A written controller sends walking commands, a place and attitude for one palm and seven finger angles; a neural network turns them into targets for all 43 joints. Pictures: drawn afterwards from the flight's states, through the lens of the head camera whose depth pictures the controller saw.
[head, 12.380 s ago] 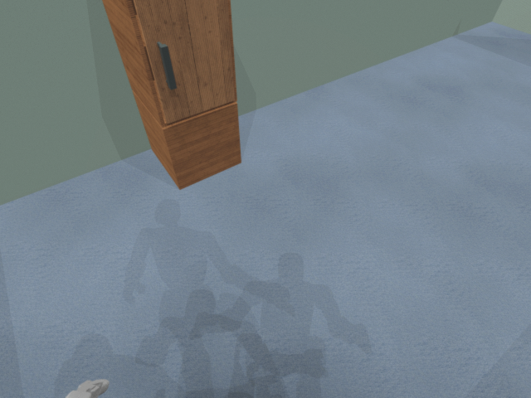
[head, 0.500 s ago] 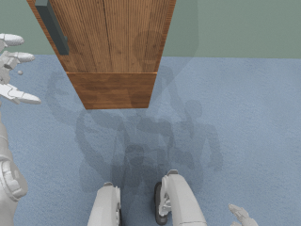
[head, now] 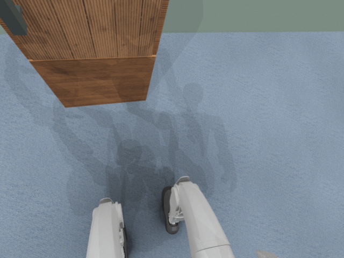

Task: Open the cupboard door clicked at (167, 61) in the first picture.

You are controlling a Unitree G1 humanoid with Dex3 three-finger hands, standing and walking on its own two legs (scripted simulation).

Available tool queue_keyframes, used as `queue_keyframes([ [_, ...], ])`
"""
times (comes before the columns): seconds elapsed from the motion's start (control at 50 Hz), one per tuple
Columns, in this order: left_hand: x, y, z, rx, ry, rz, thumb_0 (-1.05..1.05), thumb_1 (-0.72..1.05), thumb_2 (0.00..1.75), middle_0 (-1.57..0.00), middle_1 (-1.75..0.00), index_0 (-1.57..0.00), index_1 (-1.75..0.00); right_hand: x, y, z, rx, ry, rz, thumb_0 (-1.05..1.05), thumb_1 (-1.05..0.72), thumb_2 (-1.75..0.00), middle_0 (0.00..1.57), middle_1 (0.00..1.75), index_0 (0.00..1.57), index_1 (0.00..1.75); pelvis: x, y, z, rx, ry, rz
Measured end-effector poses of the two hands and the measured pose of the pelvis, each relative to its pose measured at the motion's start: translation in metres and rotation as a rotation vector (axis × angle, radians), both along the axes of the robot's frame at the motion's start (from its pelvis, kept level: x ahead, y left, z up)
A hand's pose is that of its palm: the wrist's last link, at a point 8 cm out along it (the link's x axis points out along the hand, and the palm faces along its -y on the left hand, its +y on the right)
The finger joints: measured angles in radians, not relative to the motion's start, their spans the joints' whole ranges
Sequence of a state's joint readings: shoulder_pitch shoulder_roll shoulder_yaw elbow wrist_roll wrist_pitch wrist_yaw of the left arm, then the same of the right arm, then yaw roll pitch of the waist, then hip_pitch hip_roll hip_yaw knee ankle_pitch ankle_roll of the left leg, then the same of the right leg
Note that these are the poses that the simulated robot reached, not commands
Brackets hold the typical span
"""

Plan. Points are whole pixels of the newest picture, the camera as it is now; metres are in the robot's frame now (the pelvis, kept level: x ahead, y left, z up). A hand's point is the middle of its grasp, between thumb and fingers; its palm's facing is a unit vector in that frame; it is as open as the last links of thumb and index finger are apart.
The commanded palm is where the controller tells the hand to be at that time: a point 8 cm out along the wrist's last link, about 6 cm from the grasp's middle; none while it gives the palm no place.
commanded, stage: move the hooked fingers beside the handle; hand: left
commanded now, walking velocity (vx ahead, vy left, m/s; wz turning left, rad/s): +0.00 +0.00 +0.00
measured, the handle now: out of the picture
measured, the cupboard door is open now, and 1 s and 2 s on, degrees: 0 0 0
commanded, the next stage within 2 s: slide the fingers in behind the handle in 0.86 s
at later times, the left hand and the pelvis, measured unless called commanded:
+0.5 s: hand out of the picture +0.58 +0.31 +0.05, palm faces +0.05 -1.00 -0.04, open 14.0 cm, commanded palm +0.56 +0.31 +0.06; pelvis +0.02 +0.01 +0.01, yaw -1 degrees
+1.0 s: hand out of the picture +0.56 +0.29 +0.06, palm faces +0.05 -1.00 -0.05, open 14.0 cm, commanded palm +0.55 +0.31 +0.06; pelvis +0.02 +0.00 +0.02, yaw +0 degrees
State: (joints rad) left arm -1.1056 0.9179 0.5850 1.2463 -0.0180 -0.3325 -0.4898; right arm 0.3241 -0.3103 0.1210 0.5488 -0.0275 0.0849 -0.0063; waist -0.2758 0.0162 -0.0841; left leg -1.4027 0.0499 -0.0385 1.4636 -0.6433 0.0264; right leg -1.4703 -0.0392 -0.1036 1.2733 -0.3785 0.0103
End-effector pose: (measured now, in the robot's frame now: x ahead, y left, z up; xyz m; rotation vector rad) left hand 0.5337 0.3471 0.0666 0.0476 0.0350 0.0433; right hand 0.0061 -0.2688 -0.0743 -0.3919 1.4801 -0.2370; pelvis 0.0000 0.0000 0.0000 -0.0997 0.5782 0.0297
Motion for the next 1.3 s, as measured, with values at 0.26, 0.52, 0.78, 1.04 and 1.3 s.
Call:
queue_keyframes([
  [0.26, 0.028, 0.007, -0.015, 0.003, 0.02, 0.003, -0.01, -0.5, 0.3, -0.3, -1.2, -0.3, -1.2, -0.017, 0.02, 0.003, 0.011, 0.095, -0.063, 0.0, -0.9, -0.9, 0.2, 0.3, 0.21, 0.3, 0.007, 0.007, -0.003, -0.021, 0.044, -0.01],
  [0.52, 0.019, 0.011, -0.01, -0.011, 0.011, 0.003, -0.01, -0.5, 0.3, -0.3, -1.2, -0.3, -1.2, 0.011, 0.025, 0.014, 0.029, 0.072, -0.046, 0.0, -0.9, -0.9, 0.2, 0.3, 0.21, 0.3, 0.021, 0.01, 0.012, -0.029, 0.028, 0.002],
  [0.78, 0.006, 0.003, -0.004, -0.002, 0.003, 0.004, -0.01, -0.5, 0.3, -0.3, -1.2, -0.3, -1.2, 0.039, 0.015, 0.017, 0.024, -0.008, -0.004, 0.0, -0.9, -0.9, 0.2, 0.3, 0.21, 0.3, 0.024, 0.008, 0.019, -0.02, -0.004, 0.005],
  [1.04, -0.001, -0.005, 0.0, -0.002, -0.007, 0.006, -0.01, -0.5, 0.3, -0.3, -1.2, -0.3, -1.2, 0.026, 0.009, 0.009, 0.039, -0.009, -0.015, 0.0, -0.9, -0.9, 0.2, 0.3, 0.21, 0.3, 0.016, 0.001, 0.015, -0.008, -0.017, -0.002],
  [1.3, -0.003, -0.019, -0.002, -0.01, -0.01, -0.008, -0.01, -0.5, 0.3, -0.3, -1.2, -0.3, -1.2, 0.01, 0.006, 0.006, 0.034, 0.001, -0.021, 0.0, -0.9, -0.9, 0.2, 0.3, 0.21, 0.3, 0.006, -0.001, 0.01, -0.003, -0.018, -0.002],
])
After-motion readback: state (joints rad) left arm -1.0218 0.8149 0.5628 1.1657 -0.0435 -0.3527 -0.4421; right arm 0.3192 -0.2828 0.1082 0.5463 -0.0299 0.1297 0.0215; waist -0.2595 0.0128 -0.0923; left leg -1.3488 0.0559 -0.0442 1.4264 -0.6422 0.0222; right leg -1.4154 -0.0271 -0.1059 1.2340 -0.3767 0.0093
